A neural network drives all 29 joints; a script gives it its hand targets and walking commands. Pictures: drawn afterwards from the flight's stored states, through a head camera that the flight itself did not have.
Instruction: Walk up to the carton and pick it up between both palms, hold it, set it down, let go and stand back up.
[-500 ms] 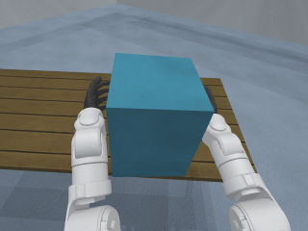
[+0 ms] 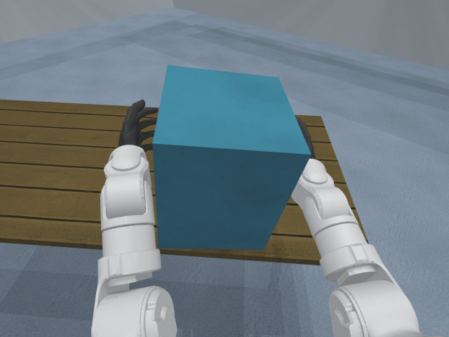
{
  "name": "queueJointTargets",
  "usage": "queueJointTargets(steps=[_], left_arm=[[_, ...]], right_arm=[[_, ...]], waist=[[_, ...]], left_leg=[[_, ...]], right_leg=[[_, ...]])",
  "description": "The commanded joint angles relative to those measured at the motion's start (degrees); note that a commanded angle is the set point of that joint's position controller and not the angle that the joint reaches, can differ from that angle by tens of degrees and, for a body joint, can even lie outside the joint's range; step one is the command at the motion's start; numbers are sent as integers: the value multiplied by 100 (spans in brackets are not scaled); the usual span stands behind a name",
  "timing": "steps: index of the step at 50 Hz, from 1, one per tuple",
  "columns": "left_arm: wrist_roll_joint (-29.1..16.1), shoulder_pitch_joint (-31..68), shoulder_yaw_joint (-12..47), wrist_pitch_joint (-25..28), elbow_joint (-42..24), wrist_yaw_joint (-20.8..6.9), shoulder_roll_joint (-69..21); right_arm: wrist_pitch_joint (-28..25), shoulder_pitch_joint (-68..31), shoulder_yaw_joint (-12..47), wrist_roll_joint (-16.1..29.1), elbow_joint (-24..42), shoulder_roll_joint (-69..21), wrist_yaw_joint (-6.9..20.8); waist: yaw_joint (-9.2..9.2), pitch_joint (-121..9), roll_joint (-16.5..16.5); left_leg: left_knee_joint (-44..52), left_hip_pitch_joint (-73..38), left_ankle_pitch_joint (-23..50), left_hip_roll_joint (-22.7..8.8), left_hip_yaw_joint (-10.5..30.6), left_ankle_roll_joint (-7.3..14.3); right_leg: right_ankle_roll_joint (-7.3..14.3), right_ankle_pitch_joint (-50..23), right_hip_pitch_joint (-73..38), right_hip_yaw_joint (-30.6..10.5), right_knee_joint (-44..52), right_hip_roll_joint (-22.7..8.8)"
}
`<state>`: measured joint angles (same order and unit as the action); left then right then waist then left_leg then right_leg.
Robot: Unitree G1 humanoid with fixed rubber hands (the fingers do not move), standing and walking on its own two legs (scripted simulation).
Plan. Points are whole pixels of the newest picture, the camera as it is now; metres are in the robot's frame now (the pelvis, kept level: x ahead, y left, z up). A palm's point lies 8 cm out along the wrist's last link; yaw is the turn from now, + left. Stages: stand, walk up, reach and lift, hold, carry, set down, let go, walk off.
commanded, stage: reach and lift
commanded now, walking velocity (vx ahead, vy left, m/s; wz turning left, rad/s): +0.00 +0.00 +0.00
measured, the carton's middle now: (218, 162) +0.39 -0.02 +0.15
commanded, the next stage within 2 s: hold in 0.22 s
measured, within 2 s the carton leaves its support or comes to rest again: neither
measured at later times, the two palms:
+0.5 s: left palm (123, 148) +0.36 +0.13 +0.22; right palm (301, 153) +0.35 -0.16 +0.19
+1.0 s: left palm (118, 149) +0.35 +0.14 +0.23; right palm (300, 153) +0.35 -0.15 +0.19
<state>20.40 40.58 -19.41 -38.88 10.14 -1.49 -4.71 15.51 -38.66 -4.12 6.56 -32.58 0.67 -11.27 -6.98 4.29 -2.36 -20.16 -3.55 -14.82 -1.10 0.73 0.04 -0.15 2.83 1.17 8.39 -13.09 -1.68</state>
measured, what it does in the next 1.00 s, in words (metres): stands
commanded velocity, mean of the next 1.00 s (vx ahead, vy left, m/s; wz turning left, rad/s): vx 0.00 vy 0.00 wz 0.00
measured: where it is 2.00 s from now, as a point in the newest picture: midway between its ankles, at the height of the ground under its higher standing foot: outside the picture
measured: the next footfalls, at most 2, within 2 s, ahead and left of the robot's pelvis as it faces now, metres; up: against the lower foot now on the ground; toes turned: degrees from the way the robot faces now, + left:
none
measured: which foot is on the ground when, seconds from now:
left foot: down 0.00-1.00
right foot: down 0.00-1.00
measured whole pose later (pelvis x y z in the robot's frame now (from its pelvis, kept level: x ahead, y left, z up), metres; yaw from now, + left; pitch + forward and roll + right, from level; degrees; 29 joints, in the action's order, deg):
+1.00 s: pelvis +0.00 -0.01 +0.00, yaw +0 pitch -11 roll -1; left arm 22.3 38.3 -20.2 -46.1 -0.9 -5.0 -5.0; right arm 20.3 -37.6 -0.3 10.0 -24.8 0.7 -13.6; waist -6.4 4.9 -2.1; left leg -20.3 -5.7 -14.8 -1.5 1.0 -0.6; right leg 0.4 3.4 -0.6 8.6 -14.0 -1.3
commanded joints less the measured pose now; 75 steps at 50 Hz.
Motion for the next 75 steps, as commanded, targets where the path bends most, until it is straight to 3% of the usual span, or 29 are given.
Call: queueJointTargets(steps=[1, 4, 6, 8, 11, 13, 17, 18, 19, 22, 26, 27, 35, 40, 42, 45, 47, 51, 52, 60, 65, 68, 70, 72, 75], left_arm=[[-590, 2864, 2351, 11, 34, -788, -2926], [-607, 2706, 2437, -8, -20, -784, -2927], [-649, 2697, 2461, 13, -192, -795, -2907], [-681, 2668, 2504, 9, -249, -797, -2886], [-578, 2773, 2362, -43, -91, -801, -2771], [-612, 2995, 2354, -54, -96, -806, -2841], [-709, 2925, 2591, -132, -430, -768, -2871], [-629, 2814, 2450, -204, -188, -801, -2836], [-710, 2865, 2425, -231, -243, -823, -2879], [-683, 2815, 2498, -316, -488, -852, -2873], [-526, 2873, 2272, -397, -376, -963, -2690], [-535, 2934, 2315, -395, -496, -964, -2690], [-510, 2744, 2292, -534, -584, -1026, -2711], [-630, 2760, 2521, -607, -801, -1024, -2817], [-545, 2712, 2422, -611, -790, -1049, -2733], [-625, 2720, 2627, -579, -1078, -1030, -2806], [-580, 2644, 2568, -617, -1096, -1012, -2814], [-444, 2684, 2328, -685, -864, -1022, -2719], [-447, 2616, 2297, -701, -847, -1037, -2759], [-572, 2669, 2537, -616, -994, -1087, -2728], [-480, 2460, 2364, -604, -986, -1125, -2679], [-504, 2640, 2363, -623, -968, -1132, -2698], [-587, 2757, 2539, -576, -1283, -1103, -2766], [-574, 2585, 2600, -600, -1181, -1067, -2757], [-466, 2618, 2390, -610, -931, -1059, -2698]], right_arm=[[-550, -4394, 1708, 276, 1723, -2984, 588], [-601, -4522, 1897, 420, 2042, -2933, 529], [-570, -4313, 2001, 454, 2008, -3020, 501], [-562, -4420, 2145, 557, 2242, -3105, 456], [-443, -4470, 2163, 461, 1962, -3105, 444], [-471, -4632, 1961, 392, 2009, -3152, 478], [-423, -4595, 2159, 542, 2221, -3179, 448], [-349, -4461, 2063, 459, 2010, -3085, 420], [-376, -4684, 2065, 509, 2234, -3115, 438], [-295, -4624, 2156, 608, 2439, -3146, 420], [-134, -4400, 2040, 488, 1971, -3173, 406], [-145, -4399, 1971, 492, 2112, -3176, 421], [-72, -4454, 2165, 615, 2407, -3188, 375], [-29, -4420, 2226, 712, 2496, -3076, 344], [15, -4306, 2201, 694, 2421, -3100, 360], [-27, -4330, 2373, 760, 2664, -3209, 349], [-3, -4328, 2442, 782, 2634, -3125, 351], [25, -4315, 2303, 694, 2451, -3121, 407], [-13, -4443, 2304, 699, 2688, -3166, 401], [-73, -4266, 2261, 679, 2628, -3231, 340], [-40, -4151, 2367, 656, 2753, -3143, 328], [-42, -4230, 2344, 621, 2682, -3098, 358], [-98, -4245, 2365, 695, 2762, -3131, 376], [-84, -4098, 2350, 662, 2681, -3019, 368], [-81, -4159, 2198, 519, 2612, -3064, 412]], waist=[[-49, -1981, 356], [-45, -2286, 392], [-87, -2191, 391], [-10, -2358, 345], [53, -1916, 77], [54, -1811, 176], [1, -2237, 288], [29, -2023, 256], [96, -2064, 186], [45, -2372, 331], [35, -1766, 292], [42, -1987, 390], [47, -2003, 200], [-96, -1814, 425], [20, -1673, 336], [-60, -2051, 413], [16, -1879, 421], [155, -1584, 344], [135, -1690, 255], [-20, -1740, 400], [86, -1906, 267], [123, -1752, 294], [65, -1929, 504], [41, -1941, 440], [117, -1623, 357]], left_leg=[[477, 1316, 1369, 373, -144, -218], [308, 1109, 1954, 340, -147, -289], [336, 1203, 1835, 406, -122, -217], [302, 1233, 1897, 445, -122, -170], [464, 1372, 1419, 394, -161, -91], [631, 1613, 997, 354, -207, -90], [372, 1321, 1654, 378, -169, -150], [448, 1478, 1340, 356, -201, -159], [534, 1574, 1170, 347, -173, -90], [488, 1509, 1480, 389, -242, -101], [673, 1671, 865, 388, -292, -73], [673, 1721, 864, 401, -270, -62], [564, 1554, 1344, 350, -232, -119], [463, 1504, 1479, 350, -246, -202], [551, 1622, 1337, 355, -296, -167], [434, 1361, 1689, 364, -203, -171], [436, 1338, 1836, 349, -209, -236], [582, 1577, 1326, 331, -302, -143], [600, 1583, 1313, 350, -309, -103], [505, 1500, 1524, 343, -316, -145], [522, 1495, 1596, 364, -341, -98], [583, 1406, 1361, 372, -374, -121], [525, 1413, 1591, 356, -362, -155], [444, 1421, 1773, 305, -298, -215], [637, 1623, 1171, 286, -299, -101]], right_leg=[[-72, -765, -2319, -161, -287, 407], [-120, -1107, -2373, -81, -367, 464], [-142, -1293, -2462, -158, -384, 406], [-152, -1496, -2627, -199, -414, 390], [-170, -989, -2494, -165, -353, 406], [-128, -463, -2381, -156, -265, 403], [-144, -1101, -2524, -178, -383, 425], [-140, -713, -2511, -142, -339, 432], [-130, -552, -2534, -165, -315, 403], [-153, -832, -2725, -218, -386, 380], [-159, -373, -2478, -209, -298, 358], [-150, -333, -2560, -204, -321, 345], [-151, -658, -2730, -209, -332, 407], [-97, -613, -2560, -165, -370, 422], [-111, -452, -2530, -140, -342, 433], [-114, -872, -2606, -180, -452, 392], [-97, -759, -2598, -162, -408, 452], [-81, -316, -2457, -142, -341, 439], [-120, -448, -2547, -179, -355, 422], [-108, -674, -2680, -209, -365, 406], [-147, -796, -2898, -216, -402, 381], [-139, -468, -2615, -158, -364, 390], [-86, -620, -2633, -159, -415, 412], [-72, -635, -2754, -153, -374, 455], [-75, -150, -2589, -122, -352, 397]])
